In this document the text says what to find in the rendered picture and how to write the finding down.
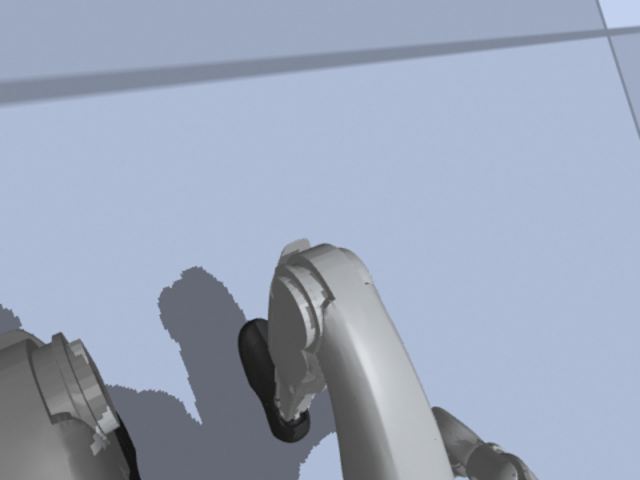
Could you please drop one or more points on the right robot foot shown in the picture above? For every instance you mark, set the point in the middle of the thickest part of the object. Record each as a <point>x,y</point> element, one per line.
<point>260,372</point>

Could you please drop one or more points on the right robot hand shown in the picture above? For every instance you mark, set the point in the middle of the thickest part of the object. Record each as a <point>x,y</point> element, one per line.
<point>459,440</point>

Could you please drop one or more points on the right robot arm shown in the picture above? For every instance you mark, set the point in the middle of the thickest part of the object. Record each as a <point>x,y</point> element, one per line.
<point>489,461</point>

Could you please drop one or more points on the left robot foot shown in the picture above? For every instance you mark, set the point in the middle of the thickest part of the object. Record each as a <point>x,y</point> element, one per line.
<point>128,450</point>

